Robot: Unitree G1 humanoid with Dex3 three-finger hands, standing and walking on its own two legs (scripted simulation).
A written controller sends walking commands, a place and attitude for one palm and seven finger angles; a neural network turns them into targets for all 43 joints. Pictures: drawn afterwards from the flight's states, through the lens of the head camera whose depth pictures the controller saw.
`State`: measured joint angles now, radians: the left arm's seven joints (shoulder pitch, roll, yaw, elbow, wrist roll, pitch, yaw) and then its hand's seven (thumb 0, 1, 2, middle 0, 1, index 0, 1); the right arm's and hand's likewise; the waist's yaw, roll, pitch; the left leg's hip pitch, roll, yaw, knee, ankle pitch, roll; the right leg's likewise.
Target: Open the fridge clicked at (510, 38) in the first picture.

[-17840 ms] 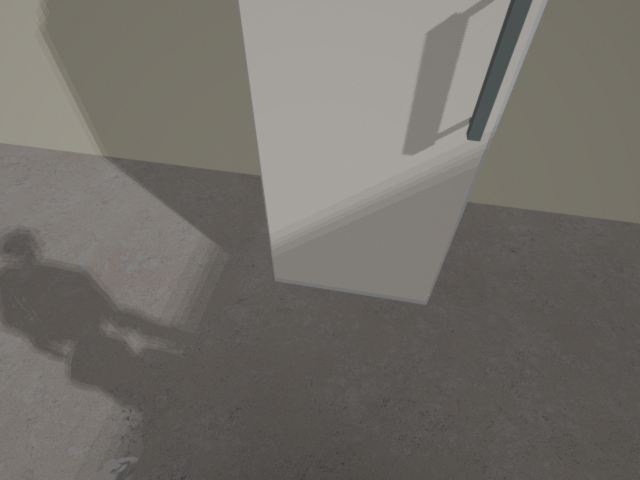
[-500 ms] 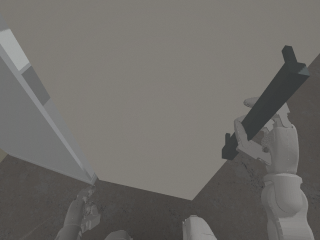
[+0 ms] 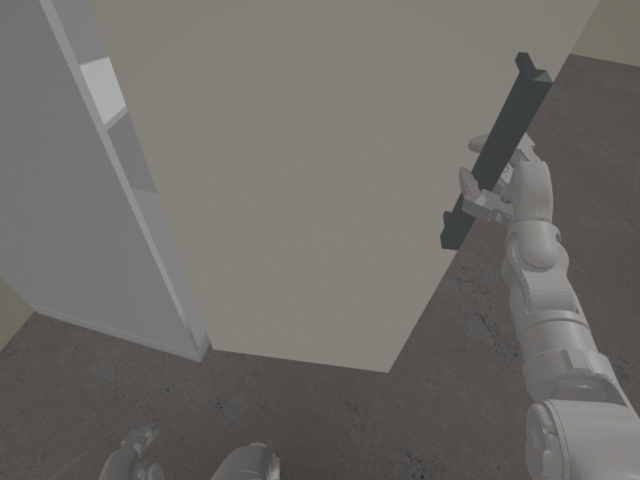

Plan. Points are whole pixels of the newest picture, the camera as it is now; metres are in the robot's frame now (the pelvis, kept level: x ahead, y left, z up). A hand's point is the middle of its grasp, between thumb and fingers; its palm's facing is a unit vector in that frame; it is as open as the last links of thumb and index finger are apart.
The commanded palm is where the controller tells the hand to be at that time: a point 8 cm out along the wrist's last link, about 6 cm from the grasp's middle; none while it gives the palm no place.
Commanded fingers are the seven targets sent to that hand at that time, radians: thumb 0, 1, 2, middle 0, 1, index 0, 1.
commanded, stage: stop walking and hold the door back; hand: right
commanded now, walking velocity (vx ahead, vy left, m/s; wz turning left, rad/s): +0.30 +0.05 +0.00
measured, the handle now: (480, 165) +0.49 -0.15 +0.15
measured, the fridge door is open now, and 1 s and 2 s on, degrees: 81 81 78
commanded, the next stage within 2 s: loosen the grip on the handle in 1.22 s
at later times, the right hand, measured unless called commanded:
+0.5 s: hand (469, 168) +0.49 -0.14 +0.15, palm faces +0.13 +0.97 -0.19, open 5.9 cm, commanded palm +0.44 -0.21 +0.13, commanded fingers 0.00 -0.90 -0.90 0.45 1.40 0.45 1.40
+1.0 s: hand (474, 194) +0.44 -0.14 +0.14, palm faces +0.00 +0.98 -0.19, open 6.5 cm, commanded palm +0.43 -0.21 +0.13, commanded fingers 0.00 -0.90 -0.90 0.45 1.40 0.45 1.40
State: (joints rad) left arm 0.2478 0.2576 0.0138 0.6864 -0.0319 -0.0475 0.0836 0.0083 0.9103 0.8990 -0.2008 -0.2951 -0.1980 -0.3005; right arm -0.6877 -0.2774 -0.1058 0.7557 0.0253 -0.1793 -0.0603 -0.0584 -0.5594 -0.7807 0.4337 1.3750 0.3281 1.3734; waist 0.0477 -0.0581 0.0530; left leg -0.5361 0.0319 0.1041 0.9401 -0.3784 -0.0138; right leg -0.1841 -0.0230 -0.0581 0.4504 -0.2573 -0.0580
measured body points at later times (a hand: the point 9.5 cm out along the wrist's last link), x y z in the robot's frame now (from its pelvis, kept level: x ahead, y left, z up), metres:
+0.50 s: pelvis +0.02 +0.01 +0.00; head +0.04 +0.05 +0.45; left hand +0.07 +0.32 -0.12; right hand +0.47 -0.19 +0.16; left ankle +0.03 +0.11 -0.74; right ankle +0.09 -0.15 -0.69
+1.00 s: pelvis +0.02 -0.02 -0.01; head +0.05 -0.02 +0.44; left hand +0.14 +0.22 -0.12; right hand +0.44 -0.19 +0.15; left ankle +0.02 +0.09 -0.74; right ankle +0.07 -0.14 -0.74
